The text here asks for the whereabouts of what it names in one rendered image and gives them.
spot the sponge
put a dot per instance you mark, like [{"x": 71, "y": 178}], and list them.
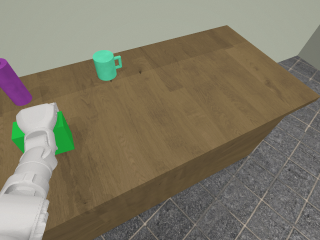
[{"x": 62, "y": 133}]

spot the left robot forearm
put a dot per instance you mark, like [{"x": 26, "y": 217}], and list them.
[{"x": 36, "y": 165}]

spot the robot left hand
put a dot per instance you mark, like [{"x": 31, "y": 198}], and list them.
[{"x": 39, "y": 116}]

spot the robot left upper arm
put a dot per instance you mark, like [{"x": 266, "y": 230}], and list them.
[{"x": 23, "y": 217}]

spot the table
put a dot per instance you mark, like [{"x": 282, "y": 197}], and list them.
[{"x": 177, "y": 112}]

